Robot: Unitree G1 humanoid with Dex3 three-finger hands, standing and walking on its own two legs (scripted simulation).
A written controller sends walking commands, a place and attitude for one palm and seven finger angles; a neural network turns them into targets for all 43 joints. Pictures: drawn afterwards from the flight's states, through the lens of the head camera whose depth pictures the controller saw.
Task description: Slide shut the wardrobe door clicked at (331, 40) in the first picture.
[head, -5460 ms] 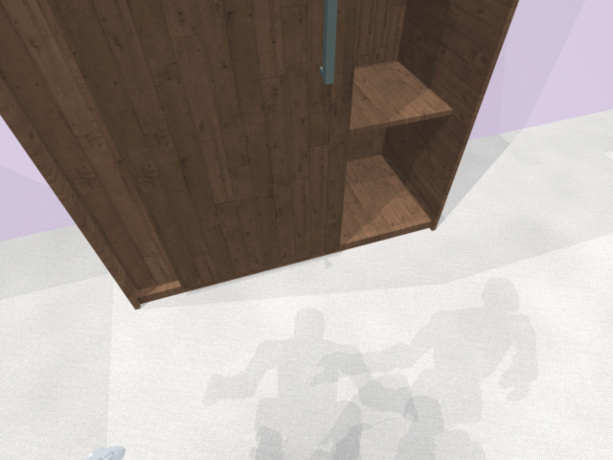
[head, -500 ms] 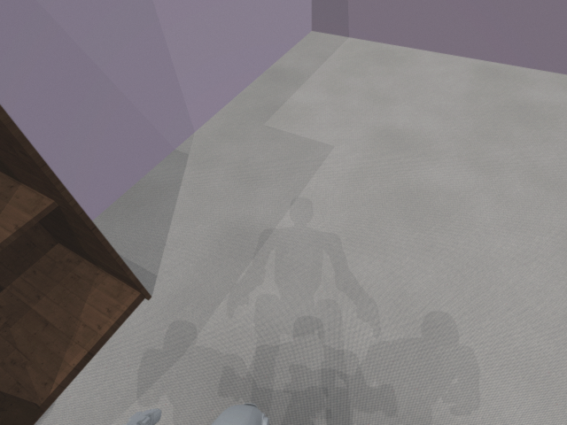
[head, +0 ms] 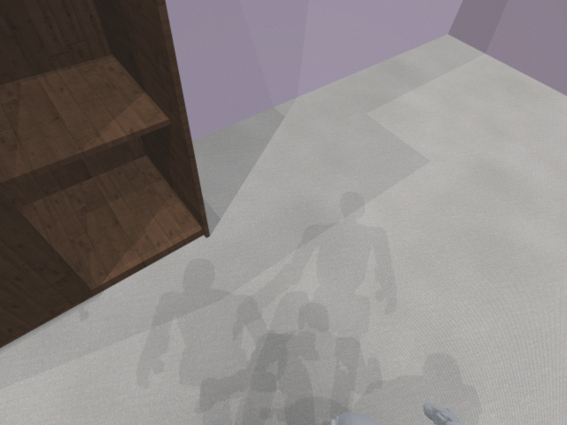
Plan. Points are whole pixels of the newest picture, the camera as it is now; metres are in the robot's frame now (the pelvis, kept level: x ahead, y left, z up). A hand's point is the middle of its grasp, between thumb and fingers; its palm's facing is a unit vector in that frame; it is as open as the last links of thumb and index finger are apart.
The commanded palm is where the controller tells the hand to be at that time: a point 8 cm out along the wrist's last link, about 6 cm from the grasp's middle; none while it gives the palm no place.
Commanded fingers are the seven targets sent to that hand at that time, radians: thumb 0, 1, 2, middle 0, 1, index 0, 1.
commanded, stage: turn to face it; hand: left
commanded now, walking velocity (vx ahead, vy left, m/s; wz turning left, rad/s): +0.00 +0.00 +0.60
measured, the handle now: out of the picture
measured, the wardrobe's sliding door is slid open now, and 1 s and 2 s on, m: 0.45 0.45 0.45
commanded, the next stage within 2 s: take the last steps up to it in 1.14 s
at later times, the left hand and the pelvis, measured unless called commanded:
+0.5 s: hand out of the picture +0.04 +0.17 -0.13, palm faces +0.28 -0.92 -0.28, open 7.4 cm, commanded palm none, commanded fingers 0.00 0.90 0.90 -0.20 -0.30 -0.20 -0.30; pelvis +0.00 -0.05 +0.01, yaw +18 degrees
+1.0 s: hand out of the picture -0.08 +0.22 -0.16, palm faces +0.56 -0.79 -0.26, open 7.4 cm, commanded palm none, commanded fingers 0.00 0.90 0.90 -0.20 -0.30 -0.20 -0.30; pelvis -0.02 +0.00 +0.01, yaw +33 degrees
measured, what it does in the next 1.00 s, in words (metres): steps on the spot, turning left: right foot, then left foot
